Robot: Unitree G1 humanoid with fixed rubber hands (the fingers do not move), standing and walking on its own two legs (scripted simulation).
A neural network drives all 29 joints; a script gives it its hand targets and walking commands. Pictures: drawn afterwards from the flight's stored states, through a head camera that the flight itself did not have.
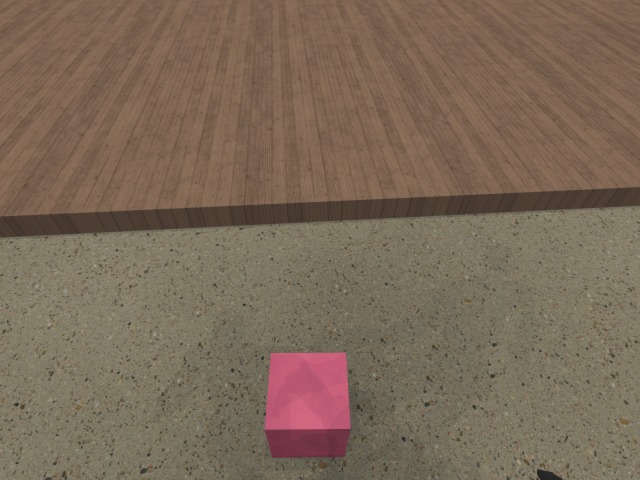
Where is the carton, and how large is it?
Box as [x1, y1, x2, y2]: [265, 353, 350, 457]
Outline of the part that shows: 271,353 265,432 272,457 344,456 350,429 345,353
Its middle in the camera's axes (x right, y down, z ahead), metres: -0.04 +0.48 +1.10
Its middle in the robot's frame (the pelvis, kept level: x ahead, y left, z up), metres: +0.46 +0.02 -0.66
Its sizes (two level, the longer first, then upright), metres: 0.210 0.200 0.250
